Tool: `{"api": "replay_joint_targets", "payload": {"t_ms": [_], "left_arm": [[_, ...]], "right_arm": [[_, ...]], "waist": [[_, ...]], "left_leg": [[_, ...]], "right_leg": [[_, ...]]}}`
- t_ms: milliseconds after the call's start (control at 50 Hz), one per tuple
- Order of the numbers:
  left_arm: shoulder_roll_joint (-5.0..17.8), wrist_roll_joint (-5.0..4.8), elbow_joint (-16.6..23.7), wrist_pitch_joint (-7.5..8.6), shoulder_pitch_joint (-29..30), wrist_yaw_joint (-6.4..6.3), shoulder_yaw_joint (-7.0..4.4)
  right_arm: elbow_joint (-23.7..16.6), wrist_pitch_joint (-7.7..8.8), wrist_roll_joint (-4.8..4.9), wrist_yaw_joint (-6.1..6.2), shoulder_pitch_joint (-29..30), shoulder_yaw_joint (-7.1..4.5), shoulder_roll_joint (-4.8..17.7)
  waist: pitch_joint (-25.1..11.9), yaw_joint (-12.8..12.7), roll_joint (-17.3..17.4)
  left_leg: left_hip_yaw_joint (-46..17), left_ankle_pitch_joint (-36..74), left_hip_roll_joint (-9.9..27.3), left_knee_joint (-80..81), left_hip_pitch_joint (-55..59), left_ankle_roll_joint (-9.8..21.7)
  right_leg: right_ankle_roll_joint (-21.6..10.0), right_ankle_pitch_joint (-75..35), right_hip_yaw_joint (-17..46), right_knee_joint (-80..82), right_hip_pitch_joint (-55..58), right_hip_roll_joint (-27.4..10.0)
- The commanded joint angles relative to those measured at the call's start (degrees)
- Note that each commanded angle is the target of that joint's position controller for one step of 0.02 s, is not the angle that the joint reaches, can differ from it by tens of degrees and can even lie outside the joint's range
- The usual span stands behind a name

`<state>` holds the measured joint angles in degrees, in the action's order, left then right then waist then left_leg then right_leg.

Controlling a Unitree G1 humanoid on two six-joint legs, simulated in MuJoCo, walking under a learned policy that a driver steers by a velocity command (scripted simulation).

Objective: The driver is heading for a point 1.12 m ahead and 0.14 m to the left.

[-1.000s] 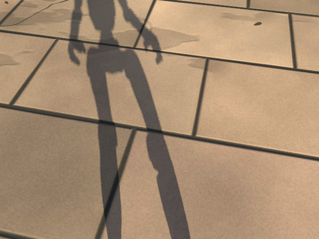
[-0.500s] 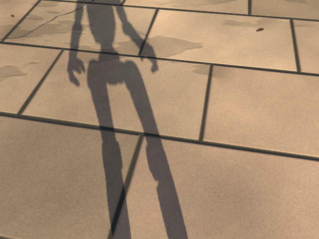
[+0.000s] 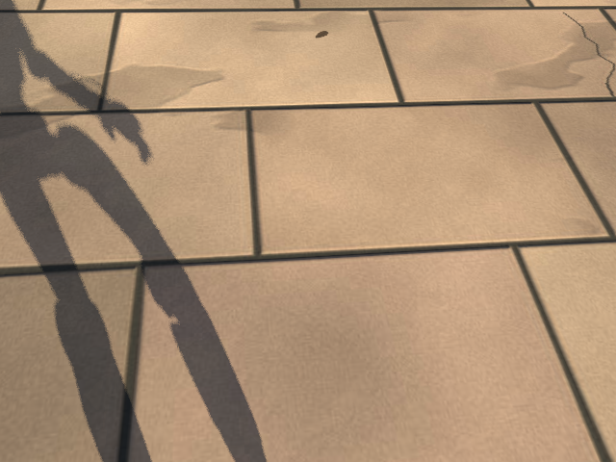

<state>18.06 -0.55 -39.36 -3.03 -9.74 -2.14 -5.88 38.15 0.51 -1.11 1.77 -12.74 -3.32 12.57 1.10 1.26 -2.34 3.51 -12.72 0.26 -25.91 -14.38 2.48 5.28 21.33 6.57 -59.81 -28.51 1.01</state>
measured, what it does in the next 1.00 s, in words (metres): walks ahead: right foot, then right foot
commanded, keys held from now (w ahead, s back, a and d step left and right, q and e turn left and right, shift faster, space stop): no key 0.30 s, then w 0.38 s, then no key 0.32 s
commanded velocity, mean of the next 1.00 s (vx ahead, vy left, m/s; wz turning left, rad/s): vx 0.16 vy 0.00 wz -0.06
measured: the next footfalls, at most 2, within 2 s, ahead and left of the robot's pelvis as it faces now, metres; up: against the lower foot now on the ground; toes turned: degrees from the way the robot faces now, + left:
right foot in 0.14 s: +0.03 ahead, -0.15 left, +0.00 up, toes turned +1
right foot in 0.98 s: +0.36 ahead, -0.11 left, +0.00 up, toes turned -1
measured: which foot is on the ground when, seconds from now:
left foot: down 0.00-1.00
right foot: up 0.00-0.12, down 0.14-0.56, up 0.58-0.96, down 0.98-1.00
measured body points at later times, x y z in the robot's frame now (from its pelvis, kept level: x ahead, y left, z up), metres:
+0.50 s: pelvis +0.02 -0.02 -0.01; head +0.02 -0.01 +0.44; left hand +0.13 +0.24 -0.13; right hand +0.12 -0.29 -0.11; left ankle +0.02 +0.09 -0.72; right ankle -0.02 -0.15 -0.74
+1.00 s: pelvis +0.20 -0.01 -0.02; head +0.23 -0.01 +0.43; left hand +0.43 +0.20 -0.09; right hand +0.19 -0.28 -0.15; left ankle +0.04 +0.09 -0.74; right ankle +0.32 -0.11 -0.74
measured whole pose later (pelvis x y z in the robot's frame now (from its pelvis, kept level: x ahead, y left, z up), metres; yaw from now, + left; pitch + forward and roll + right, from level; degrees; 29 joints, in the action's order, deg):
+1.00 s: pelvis +0.20 -0.01 -0.02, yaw +0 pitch +2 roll +1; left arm 12.9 0.7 -38.5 5.0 -1.2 2.1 -2.2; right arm 47.8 1.9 0.4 1.4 -23.0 -2.4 14.6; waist 2.5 3.8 -1.5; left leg 1.3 -25.9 -2.2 -26.8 -0.3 1.9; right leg -3.3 -1.1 -1.4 -27.6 -27.1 0.8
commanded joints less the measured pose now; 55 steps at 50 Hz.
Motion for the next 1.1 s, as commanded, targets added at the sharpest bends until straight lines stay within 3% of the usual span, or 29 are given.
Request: {"api": "replay_joint_targets", "payload": {"t_ms": [20,80,120,140,160,180,200,300,340,380,440,480,540,560,580,600,620,660,760,820,880,920,960,980,1000,1020,1040,1060,1100], "left_arm": [[-0.11,0.46,5.06,0.9,3.44,0.55,1.29],[1.64,0.08,4.25,1.24,1.59,0.97,0.95],[2.38,0.83,3.1,1.52,-1.37,1.06,1.0],[5.13,1.45,3.59,1.59,-2.58,0.66,0.71],[7.99,1.76,3.3,1.46,-0.55,0.37,0.21],[2.88,1.44,3.66,1.67,1.51,1.0,1.2],[0.44,1.8,4.0,1.96,2.92,1.43,1.91],[0.72,1.51,3.23,3.05,1.26,1.46,2.13],[2.09,1.1,2.71,2.62,-1.02,1.17,1.62],[5.19,0.5,2.28,2.44,-4.39,1.02,0.73],[5.84,-0.28,1.17,4.16,-5.85,0.87,0.52],[4.79,-0.83,1.43,4.91,-3.94,1.26,0.76],[3.22,-0.75,2.31,4.45,1.69,1.82,1.04],[0.27,-0.09,2.84,4.77,2.39,1.93,1.91],[-2.37,-0.04,5.42,5.69,2.66,1.83,2.6],[1.76,-1.17,6.21,6.69,3.6,1.58,1.57],[2.97,-2.14,5.56,7.43,2.78,1.85,1.1],[2.05,-1.0,3.99,8.17,2.09,2.11,1.26],[-0.82,0.33,3.22,7.47,3.0,3.03,1.7],[-3.47,0.06,4.63,7.6,9.0,3.6,2.96],[-1.8,-0.16,5.04,7.84,11.36,4.47,2.59],[0.08,0.12,4.88,8.08,10.29,4.7,1.95],[2.48,0.98,2.67,8.44,3.47,4.38,0.79],[4.41,1.51,1.4,8.67,-0.83,3.84,0.16],[8.16,2.82,0.64,8.62,-7.06,3.13,-0.32],[5.64,3.21,-0.16,8.15,-7.25,3.06,1.03],[2.31,1.52,-0.05,7.39,-6.34,3.37,1.56],[1.36,0.39,0.3,6.94,-0.77,3.4,1.95],[-0.46,0.71,0.47,6.25,5.98,3.27,2.83]], "right_arm": [[-3.76,0.43,0.41,0.16,3.81,-1.95,8.86],[-2.62,-0.26,1.25,-0.3,1.88,-2.17,10.13],[-0.87,-0.06,1.96,-0.55,-0.93,-1.49,8.48],[-1.0,0.65,0.99,-0.88,-1.65,-0.94,7.13],[-1.46,1.64,-0.51,-1.5,-3.99,-0.26,4.78],[-1.51,1.73,-1.23,-1.3,-0.56,0.01,4.93],[-1.64,1.57,-1.0,-1.32,2.2,-0.33,6.19],[-0.31,0.67,-0.07,-1.15,0.86,-0.74,6.1],[0.65,0.62,0.37,-0.96,-0.07,-0.84,5.78],[-0.07,1.08,1.31,-0.85,1.56,-1.05,5.65],[-1.61,2.8,2.64,-1.65,3.36,-1.53,6.48],[-1.35,3.68,3.06,-2.58,2.38,-1.43,6.41],[4.47,4.32,1.81,-3.36,-8.98,-1.84,5.73],[5.79,4.32,1.54,-3.17,-14.4,-2.45,7.67],[5.28,4.57,1.5,-2.98,-18.58,-3.91,15.08],[4.22,4.85,0.95,-3.13,-18.14,-3.38,14.24],[3.34,5.09,0.99,-2.73,-14.57,-2.38,11.52],[2.56,5.16,0.9,-2.47,-10.85,-1.76,10.46],[4.05,3.87,0.86,-1.43,-10.89,-0.32,7.82],[5.34,2.65,0.96,-0.27,-11.43,-0.43,9.3],[6.71,2.2,1.38,0.05,-12.67,-0.79,10.8],[6.64,2.18,1.87,-0.07,-10.54,-1.0,10.92],[6.14,2.07,2.32,-0.07,-7.55,-1.34,11.24],[6.13,2.17,2.05,-0.24,-8.34,-1.2,10.61],[4.66,2.52,0.24,-0.35,-10.29,-0.25,7.97],[6.75,2.21,0.21,-1.02,-20.13,1.62,2.57],[8.44,1.49,1.58,-1.36,-18.79,0.11,8.51],[6.99,0.63,2.57,-1.23,-13.1,-0.55,10.07],[6.03,-1.33,1.43,-0.05,-7.61,-0.86,9.16]], "waist": [[-4.48,0.01,11.9],[-3.98,0.15,11.71],[-4.09,-1.32,9.41],[-6.56,-0.5,4.63],[-7.43,3.61,-6.31],[-7.34,1.39,-7.87],[-5.16,0.64,-5.99],[-0.92,0.22,-2.06],[-1.46,-0.82,-2.53],[2.79,-2.85,-6.48],[6.39,-3.13,-9.42],[5.15,-1.92,-7.29],[-0.2,3.95,-3.11],[-1.73,5.6,2.36],[-2.22,5.6,19.46],[-0.4,5.69,19.02],[3.67,3.66,12.85],[4.46,1.76,6.22],[1.61,0.51,6.75],[1.27,1.92,7.46],[0.52,2.38,8.69],[-0.29,0.76,9.13],[-4.01,-3.44,8.33],[-7.32,-5.22,6.04],[-15.99,-5.52,-1.54],[-25.11,-1.21,-11.77],[-24.35,-3.1,-6.36],[-14.9,-2.35,-4.26],[-6.54,-0.18,-0.55]], "left_leg": [[-10.94,9.26,11.81,8.23,4.95,9.89],[-12.26,10.5,12.61,5.78,4.18,10.38],[-11.11,12.83,11.13,3.49,1.19,6.51],[-8.66,9.3,8.72,0.01,-2.24,2.59],[-3.01,0.61,3.39,-1.24,-4.17,-1.23],[-2.36,-1.23,2.8,-0.72,1.29,-3.46],[-2.19,0.6,2.57,-0.87,2.64,-3.99],[-2.25,3.1,3.02,-0.44,2.88,-2.75],[1.05,-7.27,0.28,-4.28,0.67,-2.57],[2.43,-13.84,-1.85,-12.38,-8.17,-1.89],[-3.36,-17.13,1.69,-22.05,-17.7,1.31],[-4.09,-18.29,3.04,-17.83,-16.58,3.0],[0.98,0.23,-1.87,-4.35,9.94,1.78],[-5.9,-3.16,2.41,-1.52,16.5,2.49],[-30.68,-14.85,15.93,9.9,21.71,9.34],[-45.4,-22.71,22.26,16.37,19.83,15.57],[-42.21,-25.92,21.9,16.13,18.9,15.26],[-31.58,-17.41,17.48,15.95,17.16,11.65],[-10.67,31.61,10.26,13.82,14.15,7.64],[-4.81,37.26,7.38,12.85,10.32,5.68],[-5.8,36.07,9.27,11.19,10.93,6.09],[-7.28,37.35,10.73,8.15,12.94,5.92],[-7.18,42.92,9.48,0.01,14.3,4.4],[-5.94,40.61,6.56,-7.53,12.0,2.5],[-5.0,20.04,2.79,-21.99,0.09,-0.22],[-8.38,-25.96,-3.16,-37.9,-10.69,-3.53],[-13.13,-27.22,-1.66,-42.33,-11.34,-4.4],[-10.78,-24.4,0.41,-43.55,-15.55,-5.12],[-9.22,-18.77,3.37,-37.41,-13.15,-6.1]], "right_leg": [[0.4,2.68,-4.03,13.45,4.32,-2.8],[-1.16,-0.79,-7.22,26.44,10.46,-1.5],[-4.28,-13.6,-5.49,39.78,19.44,-1.98],[-6.44,-25.11,0.84,38.56,25.58,-7.29],[-10.47,-27.09,4.84,35.07,24.79,-11.64],[-12.54,-16.44,5.29,36.62,17.57,-11.19],[-11.0,-10.44,4.13,37.52,15.11,-9.07],[-7.92,-8.5,1.41,36.75,12.02,-6.07],[-9.69,6.22,2.14,37.94,12.79,-5.6],[-14.39,24.5,11.58,44.53,12.45,-11.02],[-19.38,23.02,22.3,48.18,14.84,-18.34],[-18.36,16.22,19.25,47.21,16.85,-17.78],[-13.48,6.16,5.55,38.73,5.29,-9.14],[-10.6,3.68,0.55,27.83,0.21,-5.3],[-5.53,5.43,-7.68,7.03,-11.42,2.14],[-5.4,12.27,-2.61,-4.16,-18.7,1.51],[-6.39,7.74,-0.92,-9.36,-23.27,-1.92],[-7.7,-3.11,-2.03,-8.33,-23.92,-5.27],[-4.66,-12.5,-7.23,3.16,-14.69,-4.83],[-3.9,-20.72,-9.61,18.57,-6.35,-2.59],[-4.59,-25.41,-9.08,25.59,-1.08,-0.94],[-6.54,-23.71,-7.66,28.28,0.98,-0.77],[-9.28,-25.55,-8.61,33.56,9.39,1.18],[-11.04,-35.52,-7.69,36.2,18.22,-0.23],[-15.86,-60.16,3.23,29.64,36.54,-11.41],[-27.11,-67.75,19.96,30.26,47.28,-25.33],[-27.07,-51.83,21.62,34.25,41.13,-22.69],[-24.46,-38.79,16.5,37.4,33.69,-20.22],[-20.07,-22.41,10.78,42.84,18.25,-15.87]]}}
